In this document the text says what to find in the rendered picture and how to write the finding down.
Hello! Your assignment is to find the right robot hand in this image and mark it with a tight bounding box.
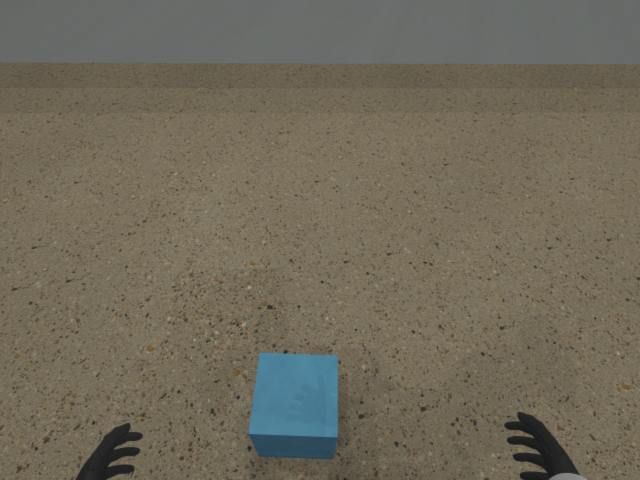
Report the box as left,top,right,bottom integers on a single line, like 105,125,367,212
504,412,580,480

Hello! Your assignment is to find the carton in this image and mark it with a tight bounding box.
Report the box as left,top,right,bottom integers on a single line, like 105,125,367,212
249,353,338,459

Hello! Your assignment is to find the left robot hand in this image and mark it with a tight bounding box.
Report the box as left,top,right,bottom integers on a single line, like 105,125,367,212
76,423,143,480

